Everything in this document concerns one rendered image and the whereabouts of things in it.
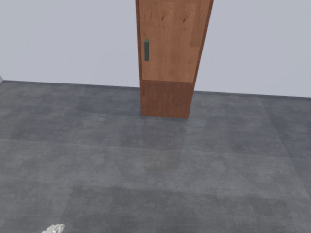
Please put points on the cupboard door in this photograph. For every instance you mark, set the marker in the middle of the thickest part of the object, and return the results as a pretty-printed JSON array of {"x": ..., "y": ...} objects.
[{"x": 174, "y": 29}]

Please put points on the handle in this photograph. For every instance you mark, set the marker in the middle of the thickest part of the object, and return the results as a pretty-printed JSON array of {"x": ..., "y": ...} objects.
[{"x": 146, "y": 50}]

